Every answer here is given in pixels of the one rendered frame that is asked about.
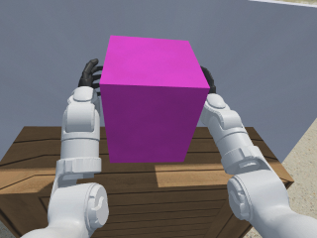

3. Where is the right robot forearm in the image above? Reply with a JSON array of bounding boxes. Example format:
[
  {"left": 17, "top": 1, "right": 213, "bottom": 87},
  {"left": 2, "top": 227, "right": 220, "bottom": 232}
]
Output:
[{"left": 199, "top": 93, "right": 290, "bottom": 206}]

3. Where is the pedestal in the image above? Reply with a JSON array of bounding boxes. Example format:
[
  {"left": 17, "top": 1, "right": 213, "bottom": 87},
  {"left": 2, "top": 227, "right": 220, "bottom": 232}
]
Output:
[{"left": 0, "top": 126, "right": 294, "bottom": 238}]

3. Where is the left robot forearm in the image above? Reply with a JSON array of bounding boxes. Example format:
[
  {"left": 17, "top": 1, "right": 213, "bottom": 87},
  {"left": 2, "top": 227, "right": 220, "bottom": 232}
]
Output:
[{"left": 48, "top": 86, "right": 102, "bottom": 222}]

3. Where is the right robot upper arm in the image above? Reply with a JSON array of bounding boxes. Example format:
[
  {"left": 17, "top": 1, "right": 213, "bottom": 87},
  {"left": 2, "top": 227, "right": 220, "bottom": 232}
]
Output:
[{"left": 227, "top": 169, "right": 317, "bottom": 238}]

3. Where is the left robot upper arm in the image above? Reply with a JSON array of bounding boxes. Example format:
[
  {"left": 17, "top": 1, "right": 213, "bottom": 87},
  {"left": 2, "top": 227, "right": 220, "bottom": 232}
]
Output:
[{"left": 20, "top": 182, "right": 109, "bottom": 238}]

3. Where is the carton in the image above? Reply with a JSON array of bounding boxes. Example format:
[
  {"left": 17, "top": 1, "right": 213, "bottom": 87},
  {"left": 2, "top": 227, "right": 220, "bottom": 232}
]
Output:
[{"left": 99, "top": 35, "right": 210, "bottom": 164}]

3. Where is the right robot hand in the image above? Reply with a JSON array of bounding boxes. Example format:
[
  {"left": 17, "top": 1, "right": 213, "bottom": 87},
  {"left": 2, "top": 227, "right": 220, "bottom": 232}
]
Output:
[{"left": 200, "top": 66, "right": 217, "bottom": 94}]

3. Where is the left robot hand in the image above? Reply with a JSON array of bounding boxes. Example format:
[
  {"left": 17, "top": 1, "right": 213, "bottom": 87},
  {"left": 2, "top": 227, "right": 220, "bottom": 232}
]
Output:
[{"left": 77, "top": 59, "right": 103, "bottom": 96}]

